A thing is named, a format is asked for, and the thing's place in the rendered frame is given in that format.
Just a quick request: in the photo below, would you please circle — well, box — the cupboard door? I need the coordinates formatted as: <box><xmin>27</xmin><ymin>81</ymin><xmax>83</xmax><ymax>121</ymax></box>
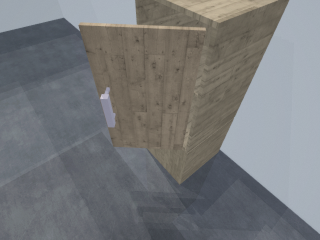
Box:
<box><xmin>78</xmin><ymin>22</ymin><xmax>206</xmax><ymax>150</ymax></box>

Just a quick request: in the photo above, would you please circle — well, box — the handle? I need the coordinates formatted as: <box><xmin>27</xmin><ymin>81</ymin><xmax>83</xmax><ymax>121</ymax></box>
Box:
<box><xmin>100</xmin><ymin>87</ymin><xmax>116</xmax><ymax>128</ymax></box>

